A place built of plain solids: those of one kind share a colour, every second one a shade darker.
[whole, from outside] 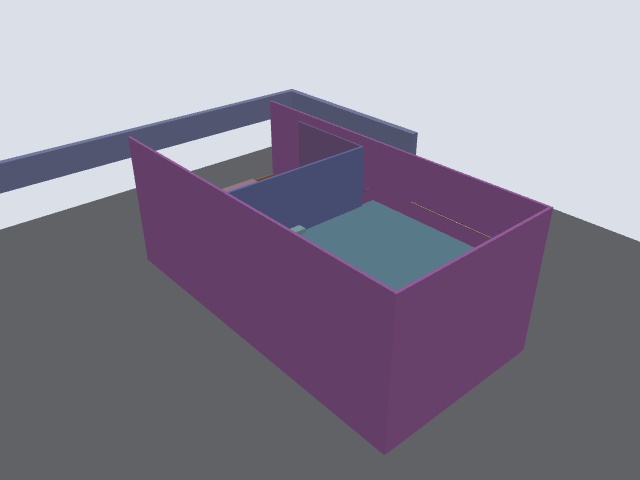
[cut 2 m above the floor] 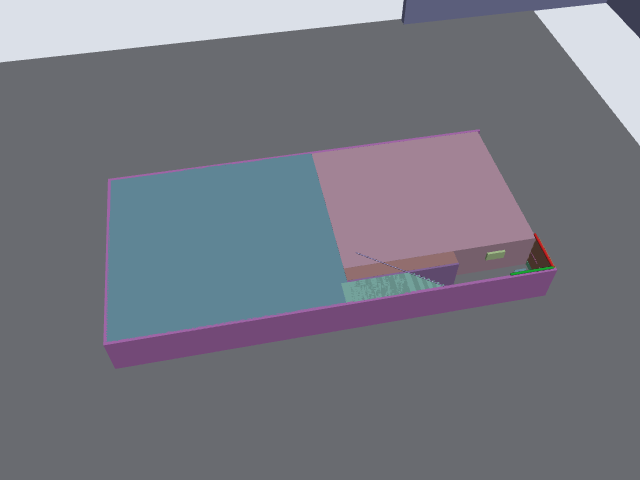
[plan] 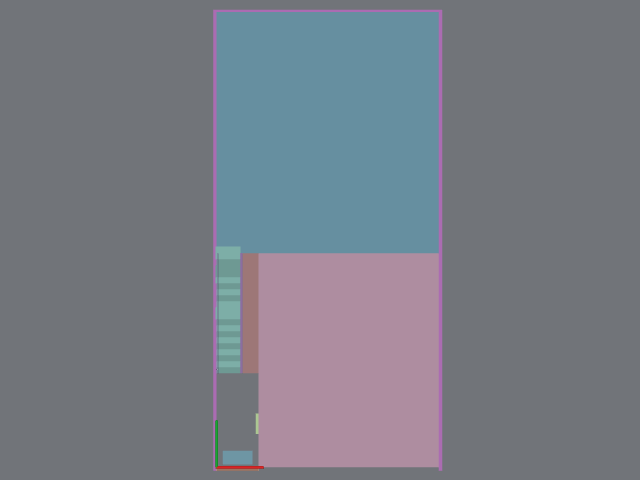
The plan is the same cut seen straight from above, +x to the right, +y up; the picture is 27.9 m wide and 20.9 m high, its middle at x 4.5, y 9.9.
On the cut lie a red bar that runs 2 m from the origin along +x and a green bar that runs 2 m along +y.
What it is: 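A dance studio over shops in an old town building, fitted out in the 1980s to 2010s; the building 9.7 x 19.8 m inside; of the ground floor only the lobby is a room, 1.82 m broad and 4.10 m long under a ceiling 2.91 m high, its street end glazed from wall to wall; the rest is shops, unseen; over the flight a stairwell up to the studio's ceiling, 7.97 m over the ground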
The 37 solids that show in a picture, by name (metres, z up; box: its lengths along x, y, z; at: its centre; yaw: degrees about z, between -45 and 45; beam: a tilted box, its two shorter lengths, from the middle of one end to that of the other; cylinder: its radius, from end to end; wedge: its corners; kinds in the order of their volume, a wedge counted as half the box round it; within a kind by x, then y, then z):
{
 "upper_1": {"box": [9.77, 10.51, 4.47], "at": [4.83, 14.57, 2.19]},
 "shops_1": {"box": [7.85, 9.32, 3.16], "at": [5.75, 4.66, 1.53]},
 "street_hedge_1": {"box": [0.6, 15.85, 2.25], "at": [-14.7, -8.07, 1.07]},
 "street_hedge_2": {"box": [39.67, 0.6, 2.25], "at": [4.83, -16.3, 1.07]},
 "street_hedge_3": {"box": [0.6, 15.85, 2.25], "at": [24.37, -8.07, 1.07]},
 "wall_1": {"box": [0.15, 20.08, 8.02], "at": [-0.07, 9.89, 3.96]},
 "wall_2": {"box": [9.97, 0.15, 8.02], "at": [4.83, 19.86, 3.96]},
 "wall_3": {"box": [0.15, 20.08, 8.02], "at": [9.74, 9.89, 3.96]},
 "stair_step_1": {"box": [1.09, 0.52, 0.26], "at": [0.49, 4.36, 0.08]},
 "stair_step_2": {"box": [1.09, 0.52, 0.47], "at": [0.49, 4.62, 0.19]},
 "stair_step_3": {"box": [1.09, 0.52, 0.68], "at": [0.49, 4.88, 0.29]},
 "stair_step_4": {"box": [1.09, 0.52, 0.89], "at": [0.49, 5.14, 0.4]},
 "stair_step_5": {"box": [1.09, 0.52, 1.1], "at": [0.49, 5.41, 0.5]},
 "stair_step_6": {"box": [1.09, 0.52, 1.31], "at": [0.49, 5.67, 0.61]},
 "stair_step_7": {"box": [1.09, 0.52, 1.52], "at": [0.49, 5.93, 0.71]},
 "stair_step_8": {"box": [1.09, 0.52, 1.73], "at": [0.49, 6.19, 0.82]},
 "stair_step_9": {"box": [1.09, 0.52, 1.94], "at": [0.49, 6.45, 0.92]},
 "stair_step_10": {"box": [1.09, 0.52, 2.15], "at": [0.49, 6.71, 1.03]},
 "stair_step_11": {"box": [1.09, 0.52, 2.37], "at": [0.49, 6.97, 1.13]},
 "stair_step_12": {"box": [1.09, 0.52, 2.58], "at": [0.49, 7.23, 1.24]},
 "stair_step_13": {"box": [1.09, 0.52, 2.79], "at": [0.49, 7.49, 1.34]},
 "stair_step_14": {"box": [1.09, 0.52, 3.0], "at": [0.49, 7.75, 1.45]},
 "stair_step_15": {"box": [1.09, 0.52, 3.21], "at": [0.49, 8.02, 1.55]},
 "stair_step_16": {"box": [1.09, 0.52, 3.42], "at": [0.49, 8.28, 1.66]},
 "stair_step_17": {"box": [1.09, 0.52, 3.63], "at": [0.49, 8.54, 1.76]},
 "stair_step_18": {"box": [1.09, 0.52, 3.84], "at": [0.49, 8.8, 1.87]},
 "stair_step_19": {"box": [1.09, 0.52, 4.05], "at": [0.49, 9.06, 1.97]},
 "stair_step_20": {"box": [1.09, 0.56, 4.26], "at": [0.49, 9.34, 2.08]},
 "shops_return_1": {"box": [0.69, 5.22, 3.16], "at": [1.48, 6.71, 1.53]},
 "entrance_wall_1": {"box": [8.64, 0.15, 3.6], "at": [5.35, 9.39, 6.17]},
 "stair_partition_1": {"box": [0.1, 5.23, 8.02], "at": [1.08, 6.71, 3.96]},
 "window_wall_1": {"box": [1.82, 0.15, 2.96], "at": [0.91, -0.07, 1.43]},
 "bench_upholstered_1": {"box": [2.4, 0.5, 0.25], "at": [6.77, 9.74, 4.75]},
 "door_mat_1": {"box": [1.3, 0.6, 0.07], "at": [0.91, 0.42, -0.02]},
 "letter_boxes_1": {"box": [0.12, 0.9, 0.47], "at": [1.76, 1.9, 1.24]},
 "stair_wall_rail_1": {"cylinder": 0.02, "from": [0.06, 4.1, 1.09], "to": [0.06, 9.32, 5.3]},
 "barre_near_1": {"cylinder": 0.02, "from": [0.22, 12.32, 5.47], "to": [0.22, 18.78, 5.47]}
}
